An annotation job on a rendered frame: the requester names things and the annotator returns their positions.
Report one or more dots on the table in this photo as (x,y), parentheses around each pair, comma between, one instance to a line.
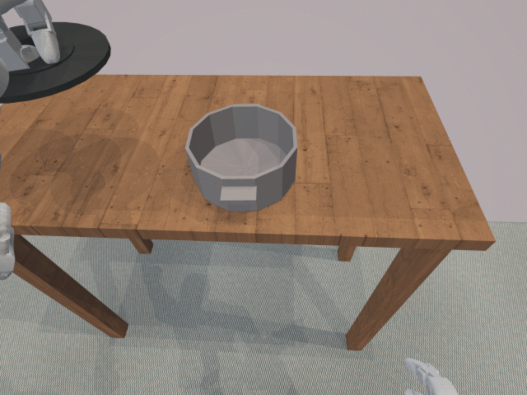
(106,159)

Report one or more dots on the right robot hand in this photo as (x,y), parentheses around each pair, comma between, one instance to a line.
(428,376)

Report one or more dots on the knob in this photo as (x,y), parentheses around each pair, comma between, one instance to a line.
(21,33)

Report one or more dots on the pot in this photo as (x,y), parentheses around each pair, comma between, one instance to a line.
(243,156)

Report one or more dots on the left robot hand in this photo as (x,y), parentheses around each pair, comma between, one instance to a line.
(34,14)

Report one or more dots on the lid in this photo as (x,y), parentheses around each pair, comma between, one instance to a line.
(83,49)

